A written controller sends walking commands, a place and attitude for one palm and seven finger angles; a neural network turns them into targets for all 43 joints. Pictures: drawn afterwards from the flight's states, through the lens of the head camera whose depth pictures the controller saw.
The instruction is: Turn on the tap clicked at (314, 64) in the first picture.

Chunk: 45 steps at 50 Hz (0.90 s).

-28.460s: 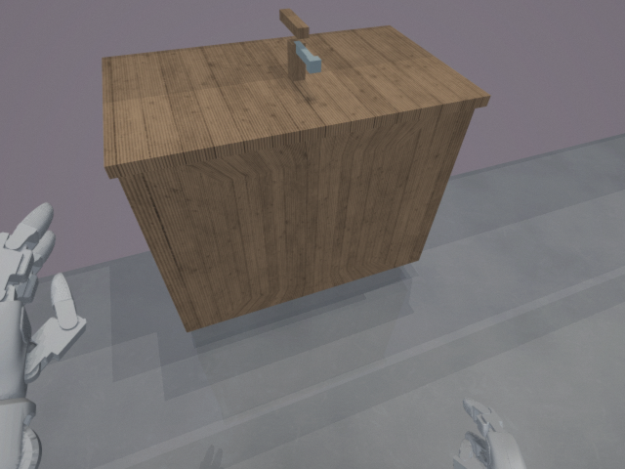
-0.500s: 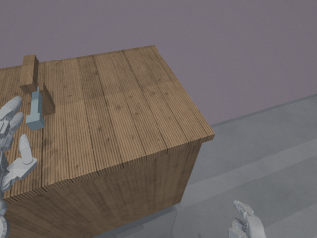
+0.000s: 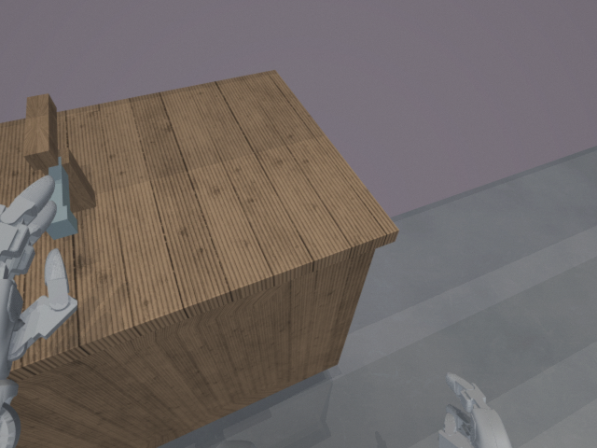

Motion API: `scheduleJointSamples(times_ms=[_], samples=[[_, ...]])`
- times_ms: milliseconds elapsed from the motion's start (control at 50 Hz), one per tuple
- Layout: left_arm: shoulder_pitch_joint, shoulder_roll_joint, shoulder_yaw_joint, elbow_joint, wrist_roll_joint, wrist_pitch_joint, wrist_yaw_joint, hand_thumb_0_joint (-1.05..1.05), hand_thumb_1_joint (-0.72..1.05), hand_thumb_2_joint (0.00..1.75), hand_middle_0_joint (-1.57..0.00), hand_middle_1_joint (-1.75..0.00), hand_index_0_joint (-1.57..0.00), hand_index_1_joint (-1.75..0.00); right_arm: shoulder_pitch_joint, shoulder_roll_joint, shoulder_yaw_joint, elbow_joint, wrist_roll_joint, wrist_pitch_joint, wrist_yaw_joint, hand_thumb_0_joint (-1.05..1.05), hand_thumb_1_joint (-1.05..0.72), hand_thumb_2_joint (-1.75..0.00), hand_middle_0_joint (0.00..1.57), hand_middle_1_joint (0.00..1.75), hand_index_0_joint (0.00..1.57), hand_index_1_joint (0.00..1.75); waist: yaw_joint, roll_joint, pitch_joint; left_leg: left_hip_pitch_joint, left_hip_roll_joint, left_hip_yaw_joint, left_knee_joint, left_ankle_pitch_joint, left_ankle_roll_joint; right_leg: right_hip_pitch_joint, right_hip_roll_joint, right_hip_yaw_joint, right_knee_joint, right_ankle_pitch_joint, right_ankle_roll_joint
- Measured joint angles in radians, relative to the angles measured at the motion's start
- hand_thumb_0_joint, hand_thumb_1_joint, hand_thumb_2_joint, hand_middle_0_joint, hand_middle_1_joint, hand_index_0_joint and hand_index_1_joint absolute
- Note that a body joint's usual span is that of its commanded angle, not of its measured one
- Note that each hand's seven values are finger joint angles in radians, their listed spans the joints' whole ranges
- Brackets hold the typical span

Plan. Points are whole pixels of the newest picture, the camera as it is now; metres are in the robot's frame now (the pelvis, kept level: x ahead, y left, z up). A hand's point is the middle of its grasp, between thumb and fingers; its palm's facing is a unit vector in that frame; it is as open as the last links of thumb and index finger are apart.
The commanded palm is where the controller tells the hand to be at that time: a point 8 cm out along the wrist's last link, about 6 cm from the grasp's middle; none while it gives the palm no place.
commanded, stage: come to a stop and stand still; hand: left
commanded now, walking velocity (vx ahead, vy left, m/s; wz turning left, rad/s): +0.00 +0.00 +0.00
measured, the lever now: (60, 222) +0.35 +0.32 +0.12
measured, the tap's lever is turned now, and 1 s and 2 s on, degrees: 0 0 0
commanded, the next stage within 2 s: look again from close up in 0.88 s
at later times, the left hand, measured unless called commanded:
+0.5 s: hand out of the picture +0.22 +0.31 +0.17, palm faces +0.42 -0.84 -0.33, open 7.4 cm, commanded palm +0.16 +0.34 +0.19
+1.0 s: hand out of the picture +0.22 +0.32 +0.18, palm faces +0.40 -0.84 -0.38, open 7.4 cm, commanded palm +0.16 +0.35 +0.19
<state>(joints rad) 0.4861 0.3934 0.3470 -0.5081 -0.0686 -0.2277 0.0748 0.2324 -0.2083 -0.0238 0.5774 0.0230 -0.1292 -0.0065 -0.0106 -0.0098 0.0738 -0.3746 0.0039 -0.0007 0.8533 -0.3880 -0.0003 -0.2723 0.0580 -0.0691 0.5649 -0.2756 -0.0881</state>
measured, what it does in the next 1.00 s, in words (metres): shifts its weight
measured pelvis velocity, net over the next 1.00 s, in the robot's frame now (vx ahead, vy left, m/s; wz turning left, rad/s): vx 0.01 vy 0.06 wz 0.02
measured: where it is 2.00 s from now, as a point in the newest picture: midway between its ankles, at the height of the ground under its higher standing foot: outside the picture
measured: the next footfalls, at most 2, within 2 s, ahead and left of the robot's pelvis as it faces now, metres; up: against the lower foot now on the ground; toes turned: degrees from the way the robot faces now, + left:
none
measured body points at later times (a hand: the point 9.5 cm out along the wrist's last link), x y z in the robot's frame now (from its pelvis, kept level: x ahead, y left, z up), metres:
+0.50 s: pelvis +0.00 +0.06 +0.01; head +0.01 +0.08 +0.46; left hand +0.19 +0.36 +0.19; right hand +0.19 -0.15 -0.05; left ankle +0.01 +0.12 -0.73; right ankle +0.02 -0.07 -0.73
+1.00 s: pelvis +0.01 +0.06 +0.01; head +0.02 +0.08 +0.46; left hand +0.19 +0.36 +0.20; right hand +0.19 -0.16 -0.06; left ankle +0.01 +0.12 -0.73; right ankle +0.02 -0.07 -0.73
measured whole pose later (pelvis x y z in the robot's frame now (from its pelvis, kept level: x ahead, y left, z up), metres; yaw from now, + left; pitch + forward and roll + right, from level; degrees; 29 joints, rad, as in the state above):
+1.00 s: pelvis +0.01 +0.06 +0.01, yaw +1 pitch -2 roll -2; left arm 0.43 0.37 0.35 -0.47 -0.04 -0.21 0.11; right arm 0.21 -0.19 0.01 0.58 0.01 -0.10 -0.02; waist 0.02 -0.01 0.05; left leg -0.20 -0.07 0.02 0.45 -0.23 0.08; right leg -0.17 -0.01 -0.06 0.40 -0.20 0.01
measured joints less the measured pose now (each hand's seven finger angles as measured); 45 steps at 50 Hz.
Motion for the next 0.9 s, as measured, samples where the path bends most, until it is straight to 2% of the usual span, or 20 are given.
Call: scheduleJointSamples(times_ms=[60,100,160,200,260,360,540,780,900], samples=[[-0.023,0.004,0.032,0.03,0.001,-0.008,0.03,0.01,0.88,0.89,-0.22,-0.3,-0.22,-0.3,0.02,0.005,0.015,0.027,-0.01,-0.009,-0.021,0.01,-0.9,-0.9,0.2,0.3,0.2,0.3,0.016,-0.014,-0.018,0.053,-0.009,0.008,-0.166,0.068,0.01,0.012,-0.006,0.006,-0.041,0.027,0.012],[-0.062,-0.004,0.046,0.055,0.0,-0.009,0.043,0.01,0.88,0.89,-0.22,-0.3,-0.22,-0.3,0.028,-0.002,0.017,0.038,-0.014,-0.02,-0.029,0.01,-0.9,-0.9,0.2,0.3,0.2,0.3,0.021,0.002,-0.024,0.108,-0.001,0.001,-0.297,0.125,0.014,0.016,0.0,-0.007,-0.043,0.029,0.023],[-0.112,-0.031,0.044,0.096,0.006,0.004,0.048,0.01,0.89,0.89,-0.21,-0.3,-0.21,-0.3,0.019,0.008,0.022,0.06,-0.011,-0.014,-0.03,0.01,-0.9,-0.9,0.2,0.3,0.2,0.3,0.041,-0.02,-0.024,0.134,-0.02,0.015,-0.33,0.14,0.029,0.039,-0.02,0.006,-0.068,0.043,0.043],[-0.12,-0.054,0.027,0.103,0.018,0.015,0.049,0.01,0.89,0.9,-0.21,-0.3,-0.21,-0.3,0.017,0.01,0.029,0.051,-0.012,-0.014,-0.026,0.01,-0.9,-0.9,0.2,0.3,0.2,0.3,0.044,-0.023,-0.032,0.143,-0.029,0.021,-0.35,0.152,0.041,0.048,-0.029,0.013,-0.088,0.057,0.055],[-0.12,-0.069,-0.004,0.102,0.038,0.02,0.042,0.01,0.89,0.9,-0.21,-0.3,-0.21,-0.3,0.006,0.015,0.038,0.03,-0.012,-0.019,-0.02,0.01,-0.9,-0.9,0.2,0.3,0.2,0.3,0.043,-0.022,-0.039,0.147,-0.04,0.024,-0.364,0.161,0.054,0.053,-0.038,0.016,-0.102,0.068,0.063],[-0.109,-0.054,-0.017,0.094,0.05,0.016,0.028,0.01,0.89,0.9,-0.21,-0.3,-0.21,-0.3,-0.013,0.033,0.052,0.006,-0.017,-0.02,-0.014,0.01,-0.9,-0.9,0.2,0.3,0.2,0.3,0.041,-0.021,-0.047,0.15,-0.044,0.023,-0.377,0.166,0.065,0.068,-0.042,0.016,-0.14,0.085,0.074],[-0.116,-0.046,-0.003,0.085,0.044,0.016,0.026,0.01,0.89,0.9,-0.21,-0.3,-0.21,-0.3,-0.02,0.031,0.056,0.001,-0.02,-0.015,-0.005,0.01,-0.9,-0.9,0.2,0.3,0.2,0.3,0.049,-0.018,-0.036,0.167,-0.059,0.023,-0.4,0.164,0.081,0.094,-0.055,0.018,-0.178,0.091,0.093],[-0.071,-0.017,0.004,0.028,0.034,0.024,0.024,0.01,0.89,0.9,-0.21,-0.3,-0.21,-0.3,-0.033,0.024,0.036,-0.001,-0.014,0.015,-0.006,0.01,-0.9,-0.9,0.2,0.3,0.2,0.3,0.029,-0.022,-0.008,0.178,-0.074,0.027,-0.394,0.149,0.09,0.099,-0.07,0.021,-0.16,0.069,0.106],[-0.054,-0.009,0.013,0.022,0.029,0.018,0.026,0.01,0.89,0.9,-0.21,-0.3,-0.21,-0.3,-0.027,0.023,0.032,0.0,-0.011,0.026,-0.009,0.01,-0.9,-0.9,0.2,0.3,0.2,0.3,0.028,-0.012,-0.013,0.178,-0.073,0.023,-0.393,0.15,0.087,0.102,-0.07,0.017,-0.16,0.07,0.105]])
